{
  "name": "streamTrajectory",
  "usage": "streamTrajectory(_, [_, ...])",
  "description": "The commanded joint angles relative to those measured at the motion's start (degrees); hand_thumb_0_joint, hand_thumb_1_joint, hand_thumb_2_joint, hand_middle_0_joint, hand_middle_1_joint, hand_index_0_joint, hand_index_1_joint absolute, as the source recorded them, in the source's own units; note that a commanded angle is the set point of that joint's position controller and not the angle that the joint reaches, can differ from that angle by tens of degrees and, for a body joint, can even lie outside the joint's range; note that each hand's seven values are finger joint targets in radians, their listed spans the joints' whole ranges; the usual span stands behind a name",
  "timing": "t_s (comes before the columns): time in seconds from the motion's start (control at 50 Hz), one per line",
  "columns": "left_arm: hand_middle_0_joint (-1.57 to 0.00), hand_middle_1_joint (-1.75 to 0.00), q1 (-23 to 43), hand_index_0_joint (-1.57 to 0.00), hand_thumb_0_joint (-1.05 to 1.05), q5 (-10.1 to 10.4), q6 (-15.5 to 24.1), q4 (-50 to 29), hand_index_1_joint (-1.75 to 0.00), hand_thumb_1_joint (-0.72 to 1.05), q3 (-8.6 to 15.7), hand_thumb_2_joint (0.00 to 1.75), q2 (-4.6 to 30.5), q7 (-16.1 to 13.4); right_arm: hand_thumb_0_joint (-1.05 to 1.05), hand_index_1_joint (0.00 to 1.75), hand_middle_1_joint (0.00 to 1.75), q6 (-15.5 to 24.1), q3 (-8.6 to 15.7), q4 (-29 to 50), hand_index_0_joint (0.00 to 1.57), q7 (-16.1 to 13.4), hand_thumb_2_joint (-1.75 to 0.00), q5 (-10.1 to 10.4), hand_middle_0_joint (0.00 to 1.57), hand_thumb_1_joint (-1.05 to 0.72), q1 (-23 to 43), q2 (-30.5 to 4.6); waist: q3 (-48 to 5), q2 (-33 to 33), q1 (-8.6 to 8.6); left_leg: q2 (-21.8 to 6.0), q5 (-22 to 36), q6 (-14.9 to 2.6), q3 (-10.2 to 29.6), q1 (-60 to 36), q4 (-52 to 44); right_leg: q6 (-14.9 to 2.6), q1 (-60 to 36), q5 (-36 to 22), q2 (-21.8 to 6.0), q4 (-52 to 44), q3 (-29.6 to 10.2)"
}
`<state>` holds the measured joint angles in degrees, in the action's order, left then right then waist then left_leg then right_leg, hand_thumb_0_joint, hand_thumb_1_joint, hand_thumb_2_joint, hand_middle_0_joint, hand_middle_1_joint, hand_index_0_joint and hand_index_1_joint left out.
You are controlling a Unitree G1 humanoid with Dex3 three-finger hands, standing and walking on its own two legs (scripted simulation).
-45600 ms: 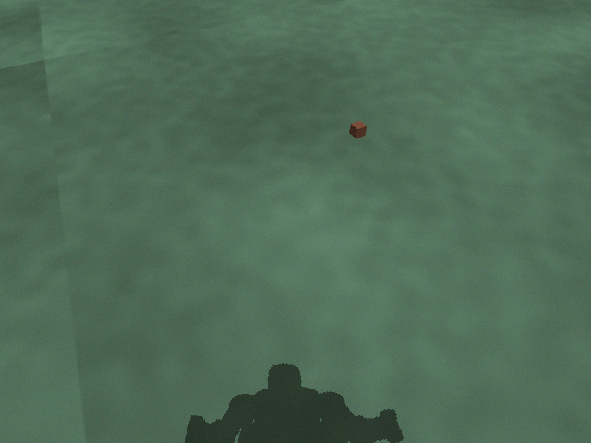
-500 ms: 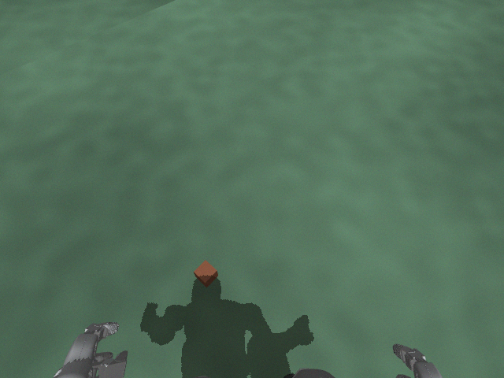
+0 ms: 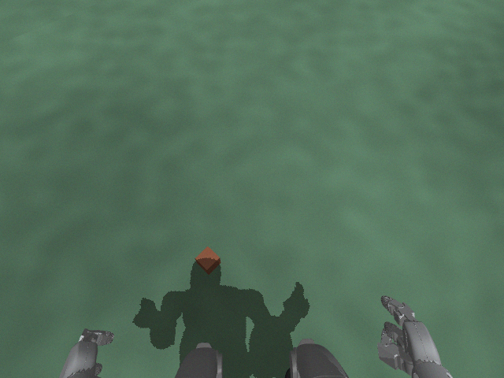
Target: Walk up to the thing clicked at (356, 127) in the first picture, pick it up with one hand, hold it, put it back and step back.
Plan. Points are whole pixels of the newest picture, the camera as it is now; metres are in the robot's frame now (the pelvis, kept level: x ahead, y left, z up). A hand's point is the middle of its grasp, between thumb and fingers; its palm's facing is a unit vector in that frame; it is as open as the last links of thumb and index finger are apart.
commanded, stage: rise first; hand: left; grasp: from above
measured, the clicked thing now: (208, 260) +0.50 +0.15 -0.68
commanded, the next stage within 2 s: none
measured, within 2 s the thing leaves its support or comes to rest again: neither
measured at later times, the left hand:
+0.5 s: hand (140, 325) +0.23 +0.26 -0.30, palm faces -0.30 -0.41 -0.86, open 14.0 cm
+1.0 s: hand (174, 282) +0.36 +0.22 -0.45, palm faces -0.22 -0.30 -0.93, open 13.5 cm
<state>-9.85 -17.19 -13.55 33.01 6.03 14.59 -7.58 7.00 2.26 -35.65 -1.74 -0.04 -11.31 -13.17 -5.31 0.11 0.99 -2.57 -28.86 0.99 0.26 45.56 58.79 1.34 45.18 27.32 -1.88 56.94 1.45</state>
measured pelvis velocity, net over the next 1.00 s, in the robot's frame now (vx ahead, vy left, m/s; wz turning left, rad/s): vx -0.10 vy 0.00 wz -0.06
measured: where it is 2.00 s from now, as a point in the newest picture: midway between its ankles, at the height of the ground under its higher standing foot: outside the picture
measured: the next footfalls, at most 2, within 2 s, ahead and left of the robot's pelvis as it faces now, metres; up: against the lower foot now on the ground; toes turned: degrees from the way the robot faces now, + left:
none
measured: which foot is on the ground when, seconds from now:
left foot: down 0.00-1.00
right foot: down 0.00-1.00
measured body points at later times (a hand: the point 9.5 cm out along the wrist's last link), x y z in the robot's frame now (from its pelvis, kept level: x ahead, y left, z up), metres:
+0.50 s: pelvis -0.05 -0.01 -0.14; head +0.11 +0.01 +0.28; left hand +0.25 +0.28 -0.25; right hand +0.11 -0.27 -0.26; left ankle -0.01 +0.13 -0.67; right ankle +0.00 -0.14 -0.67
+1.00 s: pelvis -0.10 +0.00 -0.31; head +0.11 +0.02 +0.09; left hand +0.37 +0.23 -0.40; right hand -0.07 -0.27 -0.44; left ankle -0.01 +0.13 -0.67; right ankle +0.00 -0.14 -0.67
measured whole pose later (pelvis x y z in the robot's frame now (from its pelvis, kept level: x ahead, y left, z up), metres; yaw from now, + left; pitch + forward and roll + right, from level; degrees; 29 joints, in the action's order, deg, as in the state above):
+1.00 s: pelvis -0.10 +0.00 -0.31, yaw -3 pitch +36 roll -4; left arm 60.7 -44.2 -21.9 89.2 12.3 27.1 -37.3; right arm 13.7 -1.0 -52.4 8.3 -8.7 -6.3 -13.8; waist -9.0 -1.9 14.3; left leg -2.3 -37.7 1.2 4.9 122.8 124.3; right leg 1.6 121.8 34.9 -1.0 120.8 1.2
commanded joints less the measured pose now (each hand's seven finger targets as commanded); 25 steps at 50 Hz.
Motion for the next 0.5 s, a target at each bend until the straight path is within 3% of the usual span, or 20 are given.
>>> streamTrajectory(0.0, [-0.14, -0.98, -2.8, -0.14, 0.00, -1.1, -2.0, -10.6, -0.99, -0.46, 2.6, 0.89, 9.0, -2.2, 0.00, 0.30, 0.30, 2.5, 3.2, 7.6, 0.20, -1.6, -0.89, 0.3, 0.20, -0.86, -1.9, -8.2, -15.8, -3.4, 0.31, 1.6, 24.0, -0.66, -0.1, -9.0, -4.5, -2.07, -7.4, -19.9, 2.0, -4.2, 0.5])
streamTrajectory(0.04, [-0.13, -0.99, -2.2, -0.14, 0.00, -1.0, -3.0, -11.2, -0.99, -0.46, 2.3, 0.88, 9.0, -2.3, 0.00, 0.30, 0.30, 2.6, 3.0, 7.7, 0.20, -1.9, -0.89, 0.2, 0.20, -0.85, -1.3, -8.2, -15.1, -2.9, 0.83, 1.5, 23.3, -0.49, 0.2, -6.8, -3.7, -2.15, -6.3, -18.8, 1.9, -3.0, 0.8])
streamTrajectory(0.1, [-0.10, -1.02, 2.5, -0.10, 0.00, -3.3, -3.9, -9.9, -1.01, -0.47, 1.1, 0.90, 9.3, -3.1, 0.00, 0.30, 0.30, 2.9, 2.6, 7.8, 0.20, -2.7, -0.88, 0.1, 0.20, -0.84, -1.1, -7.9, -13.4, -2.2, 1.92, 1.5, 18.9, -0.81, 0.2, -3.4, -2.2, -2.15, -2.7, -15.8, 1.9, -2.1, 0.8])
streamTrajectory(0.18, [-0.09, -1.05, 14.0, -0.09, 0.00, -9.2, -2.8, -1.4, -1.04, -0.48, 0.2, 0.90, 10.0, -5.9, 0.00, 0.30, 0.30, 3.7, 2.0, 6.4, 0.20, -2.8, -0.89, -0.2, 0.20, -0.85, 0.1, -8.0, -13.0, -1.2, 2.74, 1.7, 13.2, -1.19, -0.2, 5.8, 5.1, -2.18, 6.4, -11.6, 1.6, 4.4, 0.6])
streamTrajectory(0.2, [-0.08, -1.04, 16.4, -0.08, 0.00, -10.9, -2.3, 0.5, -1.04, -0.47, 0.9, 0.91, 10.6, -7.3, 0.00, 0.30, 0.30, 3.8, 1.9, 5.8, 0.20, -2.7, -0.88, -0.3, 0.20, -0.83, 0.3, -8.1, -14.2, -2.0, 2.32, 1.9, 12.6, -0.99, -0.4, 8.2, 7.1, -2.32, 8.3, -10.9, 1.3, 6.8, 0.5])
streamTrajectory(0.24, [-0.08, -1.09, 20.3, -0.09, 0.00, -13.8, -1.4, 3.6, -1.08, -0.52, -0.9, 0.93, 8.2, -10.1, 0.00, 0.30, 0.30, 4.0, 1.8, 4.8, 0.20, -2.5, -0.89, -0.5, 0.20, -0.88, 0.7, -8.2, -18.4, -2.6, 2.39, 2.1, 11.9, -0.66, -0.4, 11.5, 10.7, -2.50, 13.2, -9.9, 1.3, 11.2, 0.2])
streamTrajectory(0.26, [-0.07, -1.09, 22.9, -0.08, 0.00, -15.3, -0.9, 4.1, -1.08, -0.52, -0.7, 0.94, 9.4, -11.8, 0.00, 0.30, 0.30, 4.0, 1.8, 4.4, 0.20, -2.4, -0.89, -0.6, 0.20, -0.88, 0.9, -8.6, -20.6, -4.1, 2.13, 2.1, 12.1, -0.38, -0.2, 12.7, 12.2, -2.63, 15.3, -9.6, 1.3, 13.6, 0.3])
streamTrajectory(0.34, [-0.08, -1.08, 29.6, -0.07, 0.00, -19.3, -1.0, 9.0, -1.08, -0.55, -2.9, 0.99, 8.6, -16.6, 0.00, 0.30, 0.30, 3.3, 2.2, 1.7, 0.20, -1.5, -0.89, -0.5, 0.20, -0.87, 0.8, -9.8, -28.9, -5.3, 2.53, 1.9, 15.2, 0.34, 0.9, 15.3, 17.6, -2.94, 21.8, -11.2, 1.6, 20.9, 0.8])
streamTrajectory(0.38, [-0.08, -1.07, 35.6, -0.07, 0.00, -21.6, -1.4, 11.1, -1.07, -0.55, -2.7, 1.00, 10.3, -19.4, 0.00, 0.30, 0.30, 3.2, 2.2, -0.4, 0.20, -1.1, -0.89, -0.9, 0.20, -0.88, 1.1, -10.2, -32.2, -7.3, 2.67, 1.9, 16.5, 0.71, 1.2, 17.1, 20.7, -3.18, 26.0, -11.9, 1.6, 24.6, 1.1])
streamTrajectory(0.42, [-0.09, -1.08, 39.2, -0.09, 0.00, -23.8, -2.4, 17.2, -1.08, -0.55, -1.0, 0.98, 13.2, -22.0, 0.00, 0.30, 0.30, 2.9, 1.9, -2.3, 0.20, -0.6, -0.90, -1.2, 0.20, -0.90, 1.4, -10.4, -33.6, -5.2, 2.07, 2.1, 16.2, -0.01, 0.3, 22.9, 25.2, -2.86, 27.4, -13.4, 1.8, 26.5, 0.8])
streamTrajectory(0.48, [-0.11, -1.11, 49.0, -0.12, 0.00, -26.7, -4.1, 21.0, -1.10, -0.55, -0.5, 0.96, 15.6, -26.0, 0.00, 0.30, 0.30, 3.0, 1.5, -3.7, 0.20, 0.4, -0.91, -2.0, 0.20, -0.93, 1.2, -10.5, -38.6, -3.4, 2.74, 2.2, 12.6, -0.59, -0.6, 29.5, 29.9, -2.54, 28.3, -13.2, 1.7, 28.9, 0.2])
